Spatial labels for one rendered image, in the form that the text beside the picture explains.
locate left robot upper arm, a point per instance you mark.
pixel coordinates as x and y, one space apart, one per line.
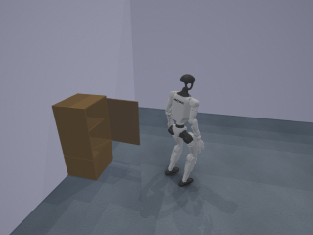
170 101

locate right robot upper arm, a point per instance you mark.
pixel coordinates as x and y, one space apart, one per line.
194 103

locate right robot hand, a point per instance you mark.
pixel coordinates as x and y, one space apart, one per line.
200 146

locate robot left foot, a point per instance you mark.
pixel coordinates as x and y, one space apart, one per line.
168 172

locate left robot forearm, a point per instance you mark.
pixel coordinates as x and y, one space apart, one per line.
169 116

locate right robot forearm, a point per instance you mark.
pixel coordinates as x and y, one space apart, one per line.
195 130

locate left robot hand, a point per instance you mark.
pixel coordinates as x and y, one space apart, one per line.
170 123

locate robot head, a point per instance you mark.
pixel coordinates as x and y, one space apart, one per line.
186 79

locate cupboard door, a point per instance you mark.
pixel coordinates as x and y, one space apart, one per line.
124 120

